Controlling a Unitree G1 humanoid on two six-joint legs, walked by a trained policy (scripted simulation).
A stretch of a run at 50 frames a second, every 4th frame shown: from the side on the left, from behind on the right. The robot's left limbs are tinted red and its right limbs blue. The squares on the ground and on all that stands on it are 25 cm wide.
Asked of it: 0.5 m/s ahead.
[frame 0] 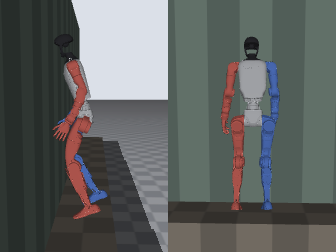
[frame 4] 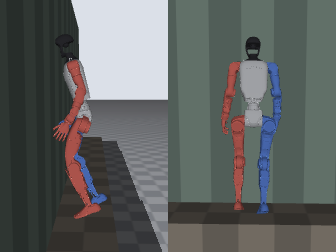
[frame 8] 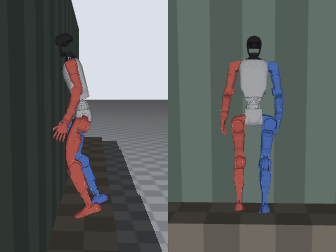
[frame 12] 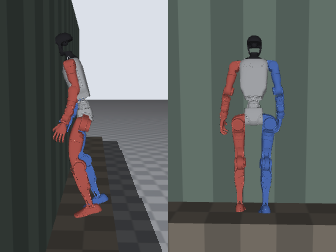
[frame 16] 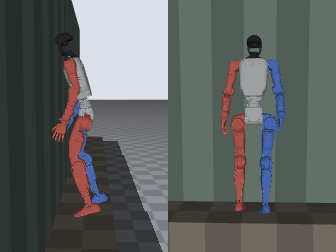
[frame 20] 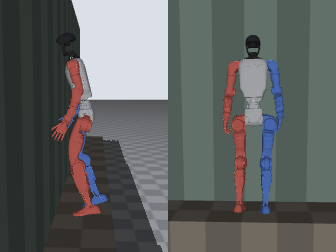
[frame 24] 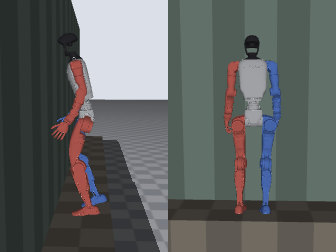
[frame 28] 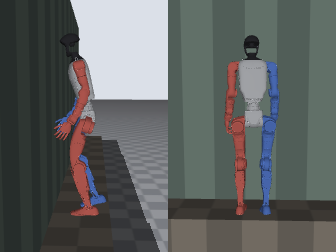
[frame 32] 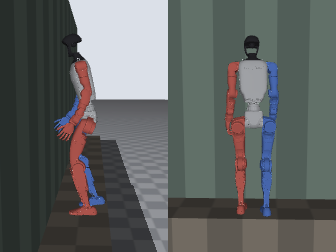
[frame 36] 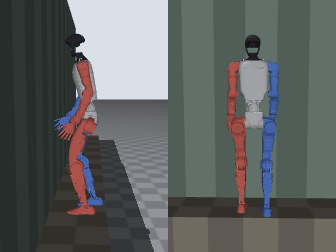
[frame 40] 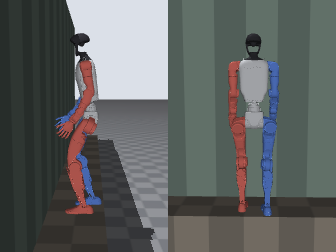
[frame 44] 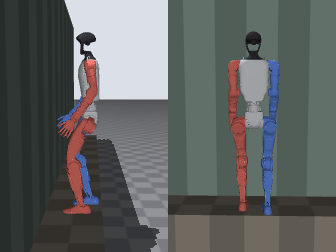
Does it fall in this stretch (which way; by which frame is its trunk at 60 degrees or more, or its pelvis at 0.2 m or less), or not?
no
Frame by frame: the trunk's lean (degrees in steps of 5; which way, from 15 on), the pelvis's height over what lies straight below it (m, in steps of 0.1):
0: 20 forward, 0.8
4: 15 forward, 0.8
8: 15 forward, 0.8
12: 20 forward, 0.8
16: 20 forward, 0.8
20: 15 forward, 0.8
24: 15 forward, 0.8
28: 15 forward, 0.8
32: 15 forward, 0.8
36: 15 forward, 0.8
40: 10, 0.8
44: 5, 0.8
